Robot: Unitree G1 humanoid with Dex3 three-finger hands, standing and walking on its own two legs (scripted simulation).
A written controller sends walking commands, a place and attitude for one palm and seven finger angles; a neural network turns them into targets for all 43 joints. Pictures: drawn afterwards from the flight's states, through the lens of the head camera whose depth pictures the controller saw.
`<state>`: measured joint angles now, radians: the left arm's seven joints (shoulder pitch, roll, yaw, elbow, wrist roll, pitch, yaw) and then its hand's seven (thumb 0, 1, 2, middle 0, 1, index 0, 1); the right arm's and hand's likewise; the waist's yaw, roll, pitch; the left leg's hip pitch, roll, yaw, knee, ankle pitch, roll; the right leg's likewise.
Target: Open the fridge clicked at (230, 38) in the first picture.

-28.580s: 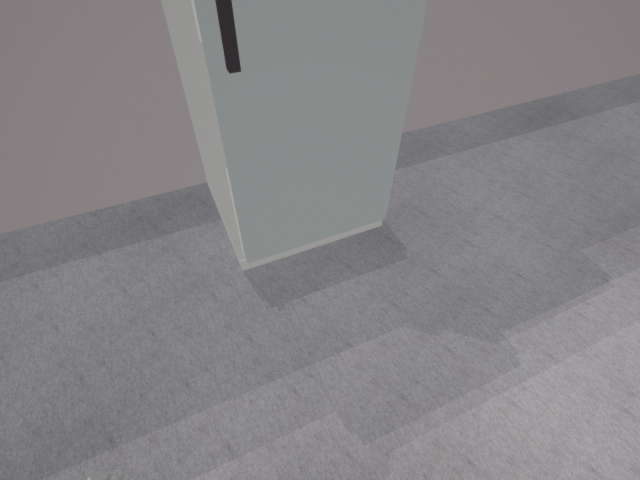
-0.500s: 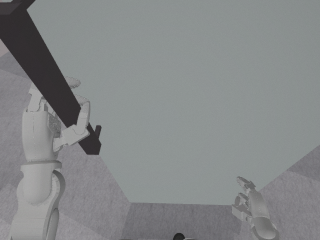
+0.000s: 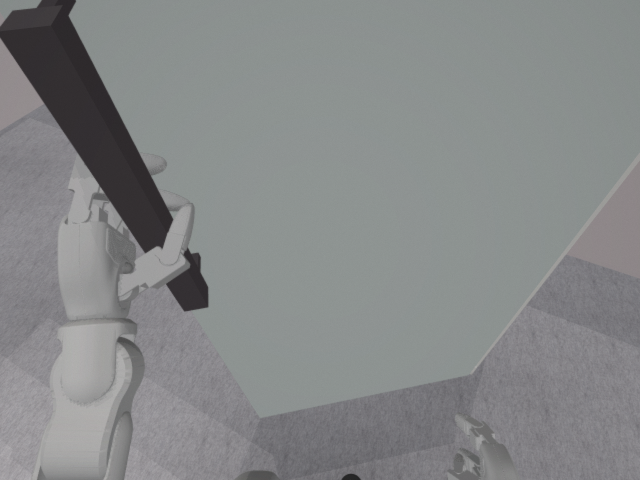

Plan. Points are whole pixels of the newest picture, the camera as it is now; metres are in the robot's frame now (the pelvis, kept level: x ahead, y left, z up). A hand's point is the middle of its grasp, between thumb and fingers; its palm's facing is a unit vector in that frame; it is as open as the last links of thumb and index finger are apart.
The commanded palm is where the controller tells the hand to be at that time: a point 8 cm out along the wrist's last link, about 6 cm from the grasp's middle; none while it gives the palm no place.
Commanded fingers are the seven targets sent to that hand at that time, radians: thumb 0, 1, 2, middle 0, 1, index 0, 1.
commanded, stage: walk backward, drawing the door open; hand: left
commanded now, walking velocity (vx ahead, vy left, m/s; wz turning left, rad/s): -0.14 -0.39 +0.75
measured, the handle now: (146, 190) +0.33 +0.16 +0.23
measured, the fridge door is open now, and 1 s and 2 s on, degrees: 38 68 66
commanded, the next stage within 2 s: stop walking and hold the door back in 0.90 s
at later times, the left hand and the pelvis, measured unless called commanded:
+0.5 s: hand (234, 445) +0.13 +0.05 +0.20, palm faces +0.43 -0.88 -0.21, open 7.9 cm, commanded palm +0.08 +0.09 +0.21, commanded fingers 0.00 0.90 0.90 -0.45 -1.40 -0.45 -1.40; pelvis -0.08 -0.17 -0.01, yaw +21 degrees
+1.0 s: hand out of the picture +0.06 -0.02 +0.20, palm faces +0.83 -0.50 -0.25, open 7.5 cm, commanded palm +0.00 -0.01 +0.19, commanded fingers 0.00 0.90 0.90 -0.45 -1.40 -0.45 -1.40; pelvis -0.03 -0.37 -0.02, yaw +39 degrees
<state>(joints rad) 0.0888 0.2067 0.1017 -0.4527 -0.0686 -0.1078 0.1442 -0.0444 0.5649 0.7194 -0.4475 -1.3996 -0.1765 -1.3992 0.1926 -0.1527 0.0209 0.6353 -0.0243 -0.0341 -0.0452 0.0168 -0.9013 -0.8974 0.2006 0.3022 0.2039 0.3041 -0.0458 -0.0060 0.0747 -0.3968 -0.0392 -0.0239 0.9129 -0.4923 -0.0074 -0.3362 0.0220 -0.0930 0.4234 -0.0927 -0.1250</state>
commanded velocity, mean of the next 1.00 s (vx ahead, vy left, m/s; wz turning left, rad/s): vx -0.16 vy -0.33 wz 0.69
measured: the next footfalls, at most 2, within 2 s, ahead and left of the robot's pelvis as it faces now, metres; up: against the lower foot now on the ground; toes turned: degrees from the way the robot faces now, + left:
left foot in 0.14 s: -0.02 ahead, +0.11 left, +0.00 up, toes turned +9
right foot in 0.44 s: -0.02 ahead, -0.28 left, +0.00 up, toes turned +18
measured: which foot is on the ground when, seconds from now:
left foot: up 0.00-0.12, down 0.14-0.44, up 0.46-0.64, down 0.66-0.98, up 1.00-1.00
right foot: down 0.00-0.12, up 0.14-0.42, down 0.44-0.64, up 0.66-0.96, down 0.98-1.00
